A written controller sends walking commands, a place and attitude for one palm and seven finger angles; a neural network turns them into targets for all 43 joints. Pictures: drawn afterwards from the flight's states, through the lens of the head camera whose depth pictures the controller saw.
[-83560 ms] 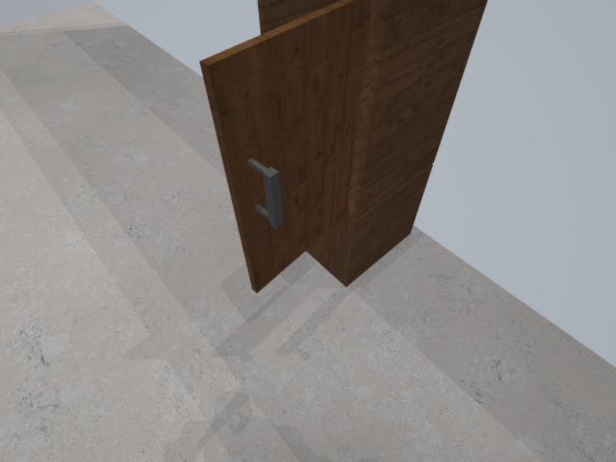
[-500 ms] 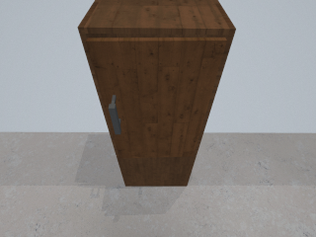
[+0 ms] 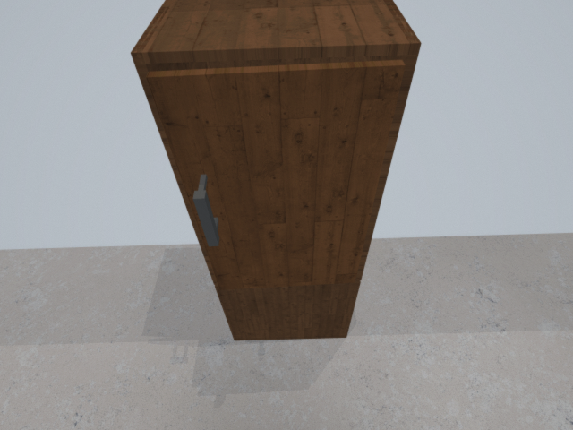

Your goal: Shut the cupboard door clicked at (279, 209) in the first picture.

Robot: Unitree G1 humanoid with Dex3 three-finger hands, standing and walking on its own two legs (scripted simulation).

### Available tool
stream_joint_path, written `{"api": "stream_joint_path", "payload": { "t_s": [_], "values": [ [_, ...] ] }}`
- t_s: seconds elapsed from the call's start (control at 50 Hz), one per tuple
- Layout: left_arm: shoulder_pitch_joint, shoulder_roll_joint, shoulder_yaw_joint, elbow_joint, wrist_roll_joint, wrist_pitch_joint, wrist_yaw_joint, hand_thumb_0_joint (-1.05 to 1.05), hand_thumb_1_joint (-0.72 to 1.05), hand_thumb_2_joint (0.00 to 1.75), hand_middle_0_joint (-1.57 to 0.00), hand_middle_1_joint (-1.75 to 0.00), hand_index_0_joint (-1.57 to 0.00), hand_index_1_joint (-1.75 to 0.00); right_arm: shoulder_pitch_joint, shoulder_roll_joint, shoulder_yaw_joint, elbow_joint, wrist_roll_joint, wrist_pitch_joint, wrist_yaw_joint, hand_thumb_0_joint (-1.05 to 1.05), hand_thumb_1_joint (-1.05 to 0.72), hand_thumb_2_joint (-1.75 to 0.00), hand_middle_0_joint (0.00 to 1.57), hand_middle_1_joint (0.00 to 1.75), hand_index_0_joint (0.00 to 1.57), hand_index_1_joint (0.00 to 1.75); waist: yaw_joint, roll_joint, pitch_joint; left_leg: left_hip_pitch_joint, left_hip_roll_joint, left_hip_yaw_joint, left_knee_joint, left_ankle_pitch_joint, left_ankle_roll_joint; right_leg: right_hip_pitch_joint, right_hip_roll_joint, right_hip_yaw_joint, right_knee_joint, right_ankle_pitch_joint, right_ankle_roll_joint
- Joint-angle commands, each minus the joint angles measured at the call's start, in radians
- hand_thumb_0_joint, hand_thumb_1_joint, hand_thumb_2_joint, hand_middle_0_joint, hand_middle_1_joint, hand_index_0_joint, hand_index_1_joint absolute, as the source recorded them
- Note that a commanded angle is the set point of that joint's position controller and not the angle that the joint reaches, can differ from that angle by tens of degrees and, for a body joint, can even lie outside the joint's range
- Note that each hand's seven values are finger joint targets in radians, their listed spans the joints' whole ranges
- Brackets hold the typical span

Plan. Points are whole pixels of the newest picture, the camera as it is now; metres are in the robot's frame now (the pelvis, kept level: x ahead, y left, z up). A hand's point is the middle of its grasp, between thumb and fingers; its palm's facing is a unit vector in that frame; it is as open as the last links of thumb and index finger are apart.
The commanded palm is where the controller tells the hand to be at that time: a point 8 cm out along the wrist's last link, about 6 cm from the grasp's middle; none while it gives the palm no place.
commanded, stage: look again from close up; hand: left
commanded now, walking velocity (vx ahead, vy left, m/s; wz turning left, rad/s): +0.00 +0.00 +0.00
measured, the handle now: (208, 211) +0.48 +0.18 +0.00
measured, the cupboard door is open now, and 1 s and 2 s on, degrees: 2 2 2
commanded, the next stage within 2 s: raise the hand and make a fist in 0.08 s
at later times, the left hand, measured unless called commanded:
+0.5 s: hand (176, 407) +0.16 +0.16 -0.03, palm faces +0.08 -1.00 -0.01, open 6.7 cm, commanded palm +0.11 +0.23 -0.06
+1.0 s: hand (155, 404) +0.17 +0.19 -0.04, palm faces +0.11 -0.99 -0.03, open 4.3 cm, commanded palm +0.13 +0.24 -0.03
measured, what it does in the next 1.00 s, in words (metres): lowers itself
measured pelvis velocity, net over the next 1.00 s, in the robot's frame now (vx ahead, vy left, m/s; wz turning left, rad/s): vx -0.04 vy -0.01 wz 0.03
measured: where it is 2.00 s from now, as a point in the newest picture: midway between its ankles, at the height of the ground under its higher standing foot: outside the picture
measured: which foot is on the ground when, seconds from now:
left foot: down 0.00-1.00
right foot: down 0.00-1.00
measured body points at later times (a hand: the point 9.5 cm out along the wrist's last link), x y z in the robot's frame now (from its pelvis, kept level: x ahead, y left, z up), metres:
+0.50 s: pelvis -0.03 -0.03 -0.08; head +0.00 -0.03 +0.37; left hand +0.15 +0.22 -0.03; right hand +0.19 -0.28 -0.12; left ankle +0.01 +0.11 -0.74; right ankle -0.03 -0.11 -0.74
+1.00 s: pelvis -0.04 -0.01 -0.09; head +0.02 +0.00 +0.36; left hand +0.15 +0.25 -0.03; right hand +0.11 -0.24 -0.18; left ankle +0.01 +0.11 -0.74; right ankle -0.03 -0.11 -0.74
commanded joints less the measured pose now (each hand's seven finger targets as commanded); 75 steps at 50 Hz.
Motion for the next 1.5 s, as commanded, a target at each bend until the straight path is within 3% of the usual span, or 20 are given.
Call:
{"api": "stream_joint_path", "payload": {
  "t_s": [0.0,0.14,0.16,0.18,0.2,0.22,0.24,0.26,0.3,0.34,0.4,0.44,0.52,0.58,0.62,0.7,0.82,1.0,1.14,1.48],
  "values": [
    [0.038,0.122,0.025,-0.037,0.004,-0.014,0.006,0.0,0.9,0.9,-0.2,-0.3,-0.2,-0.3,0.015,-0.127,-0.021,-0.042,0.006,-0.026,-0.012,0.0,-0.9,-0.9,0.2,0.3,0.2,0.3,0.01,-0.063,0.046,0.033,0.107,-0.114,-0.101,0.126,0.024,-0.078,-0.079,0.084,-0.108,0.142,-0.03],
    [0.026,0.152,0.033,-0.031,0.006,-0.018,0.004,0.0,0.9,0.9,-0.2,-0.3,-0.2,-0.3,-0.036,-0.151,-0.028,-0.035,0.008,-0.029,-0.016,0.0,-0.9,-0.9,0.2,0.3,0.2,0.3,0.012,-0.036,0.0,0.083,0.111,-0.096,-0.084,0.207,0.021,-0.041,-0.09,0.094,-0.111,0.27,-0.03],
    [0.133,0.11,0.035,-0.002,0.016,-0.031,0.044,0.0,0.9,0.9,-0.2,-0.3,-0.2,-0.3,-0.098,-0.147,-0.033,-0.093,0.02,-0.024,-0.01,0.0,-0.9,-0.9,0.2,0.3,0.2,0.3,0.038,-0.093,-0.002,0.036,0.136,-0.065,0.12,0.271,-0.008,-0.03,-0.151,0.14,-0.143,0.597,0.006],
    [-0.744,0.743,0.493,-1.638,-0.109,-0.314,0.059,0.0,0.9,0.9,-0.2,-0.3,-0.2,-0.3,0.021,-0.341,-0.086,-0.344,0.03,-0.218,-0.102,0.0,-0.9,-0.9,0.2,0.3,0.2,0.3,-0.103,-0.019,-0.403,0.349,0.063,-0.099,0.157,0.429,0.026,-0.02,-0.055,0.015,0.127,0.659,-0.003],
    [-0.003,0.193,0.073,-1.252,-0.115,-0.232,0.067,0.0,0.9,0.9,-0.22,-0.32,-0.22,-0.32,-0.074,-0.219,-0.036,-0.347,0.078,-0.291,-0.121,0.0,-0.9,-0.9,0.2,0.3,0.2,0.3,-0.017,0.367,-0.55,0.412,0.057,-0.11,0.098,0.6,0.016,-0.133,0.002,-0.064,0.245,0.368,0.002],
    [0.257,-0.021,0.025,-1.24,-0.189,-0.099,0.078,0.0,0.9,0.9,-0.24,-0.34,-0.24,-0.34,-0.115,-0.171,-0.038,-0.385,0.062,-0.33,-0.098,0.0,-0.9,-0.9,0.2,0.3,0.2,0.3,0.018,0.368,-0.447,0.337,0.071,-0.113,0.02,0.731,-0.019,-0.194,0.012,-0.124,0.225,0.139,0.001],
    [0.111,0.034,0.071,-1.147,-0.16,-0.105,0.085,0.0,0.9,0.9,-0.25,-0.36,-0.25,-0.36,-0.082,-0.166,-0.059,-0.356,0.063,-0.345,-0.063,0.0,-0.9,-0.9,0.2,0.3,0.2,0.3,-0.045,0.135,-0.195,0.124,0.07,-0.133,0.054,0.562,-0.031,-0.29,-0.004,-0.104,0.161,0.093,0.009],
    [0.112,0.003,0.089,-1.093,-0.171,-0.143,0.059,0.0,0.9,0.9,-0.27,-0.38,-0.27,-0.38,-0.091,-0.189,-0.083,-0.398,0.051,-0.345,-0.047,0.0,-0.9,-0.9,0.2,0.3,0.2,0.3,-0.035,0.047,-0.022,-0.036,0.048,-0.128,0.096,0.344,-0.031,-0.337,-0.004,-0.118,0.096,0.105,0.003],
    [0.295,0.011,0.175,-0.891,-0.199,-0.281,-0.016,0.0,0.9,0.9,-0.31,-0.42,-0.31,-0.42,-0.131,-0.189,-0.1,-0.442,0.03,-0.34,-0.027,0.0,-0.9,-0.9,0.2,0.3,0.2,0.3,-0.001,-0.246,0.017,-0.274,0.008,-0.111,0.232,0.099,-0.019,-0.424,-0.013,-0.111,0.134,0.142,0.007],
    [0.417,-0.013,0.213,-0.827,-0.24,-0.458,-0.146,0.0,0.9,0.9,-0.35,-0.46,-0.35,-0.46,-0.146,-0.181,-0.109,-0.482,0.024,-0.328,0.004,0.0,-0.9,-0.9,0.2,0.3,0.2,0.3,0.06,-0.295,-0.124,-0.396,-0.019,-0.094,0.365,0.141,-0.038,-0.422,-0.023,-0.082,0.306,0.355,0.01],
    [0.362,0.061,0.254,-0.872,-0.278,-0.683,-0.352,0.0,0.9,0.9,-0.4,-0.52,-0.4,-0.52,-0.178,-0.185,-0.127,-0.555,0.019,-0.325,0.021,0.0,-0.9,-0.9,0.2,0.3,0.2,0.3,0.084,-0.188,-0.259,-0.565,-0.034,-0.069,0.532,0.048,-0.042,-0.495,-0.035,0.017,0.454,0.287,0.008],
    [0.318,0.136,0.307,-0.939,-0.313,-0.644,-0.407,0.0,0.9,0.9,-0.44,-0.56,-0.44,-0.56,-0.192,-0.194,-0.125,-0.633,0.035,-0.302,0.015,0.0,-0.9,-0.9,0.2,0.3,0.2,0.3,0.103,-0.051,-0.333,-0.607,-0.043,-0.039,0.577,-0.008,-0.029,-0.478,-0.046,0.093,0.445,0.146,0.002],
    [0.033,0.21,0.331,-1.211,-0.356,-0.56,-0.364,0.0,0.9,0.9,-0.51,-0.64,-0.51,-0.64,-0.179,-0.188,-0.102,-0.717,0.051,-0.285,-0.029,0.0,-0.9,-0.9,0.2,0.3,0.2,0.3,0.039,-0.058,-0.321,-0.692,-0.015,-0.064,0.655,-0.178,-0.001,-0.563,-0.053,0.204,0.32,-0.267,0.033],
    [-0.068,0.186,0.25,-1.398,-0.324,-0.596,-0.312,0.0,0.9,0.9,-0.57,-0.7,-0.57,-0.7,-0.144,-0.189,-0.087,-0.706,0.043,-0.306,-0.049,0.0,-0.9,-0.9,0.2,0.3,0.2,0.3,-0.008,0.028,-0.331,-0.62,0.01,-0.087,0.663,-0.184,0.015,-0.657,-0.026,0.149,0.329,-0.321,0.011],
    [-0.083,0.169,0.197,-1.433,-0.309,-0.598,-0.302,0.0,0.9,0.9,-0.6,-0.74,-0.6,-0.74,-0.132,-0.195,-0.075,-0.692,0.037,-0.317,-0.064,0.0,-0.9,-0.9,0.2,0.3,0.2,0.3,-0.038,0.011,-0.329,-0.606,0.018,-0.105,0.666,-0.177,0.026,-0.693,-0.008,0.11,0.356,-0.29,0.009],
    [0.043,0.166,0.201,-1.286,-0.31,-0.492,-0.326,0.0,0.9,0.9,-0.68,-0.82,-0.68,-0.82,-0.122,-0.194,-0.065,-0.67,0.047,-0.311,-0.074,0.0,-0.9,-0.9,0.2,0.3,0.2,0.3,-0.018,-0.008,-0.308,-0.65,0.015,-0.115,0.636,-0.189,0.019,-0.665,-0.007,0.081,0.349,-0.295,0.01],
    [0.167,0.197,0.312,-1.253,-0.32,-0.357,-0.262,0.0,0.9,0.9,-0.79,-0.94,-0.79,-0.94,-0.149,-0.165,-0.063,-0.687,0.048,-0.276,-0.069,0.0,-0.9,-0.9,0.2,0.3,0.2,0.3,0.059,-0.055,-0.366,-0.624,0.009,-0.119,0.564,-0.111,0.01,-0.529,-0.015,0.049,0.352,-0.181,0.018],
    [0.175,0.126,0.205,-1.308,-0.293,-0.492,-0.223,0.0,0.9,0.9,-0.95,-1.12,-0.95,-1.12,-0.106,-0.19,-0.065,-0.685,0.027,-0.275,-0.052,0.0,-0.9,-0.9,0.2,0.3,0.2,0.3,0.018,-0.012,-0.343,-0.525,0.015,-0.132,0.509,-0.073,0.009,-0.617,0.016,-0.069,0.432,-0.073,-0.007],
    [0.179,0.148,0.206,-1.392,-0.276,-0.466,-0.199,0.0,0.9,0.9,-1.08,-1.26,-1.08,-1.26,-0.093,-0.201,-0.064,-0.711,0.027,-0.249,-0.052,0.0,-0.9,-0.9,0.2,0.3,0.2,0.3,0.026,0.043,-0.389,-0.444,0.017,-0.149,0.462,-0.04,0.003,-0.59,0.027,-0.103,0.447,-0.027,-0.017],
    [0.08,0.161,0.204,-1.378,-0.275,-0.393,-0.214,0.0,0.9,0.9,-1.3,-1.5,-1.3,-1.5,-0.084,-0.204,-0.031,-0.753,0.031,-0.204,-0.05,0.0,-0.9,-0.9,0.2,0.3,0.2,0.3,0.006,0.05,-0.317,-0.405,0.016,-0.158,0.408,-0.099,-0.002,-0.552,0.036,-0.107,0.378,-0.048,-0.018]
  ]
}}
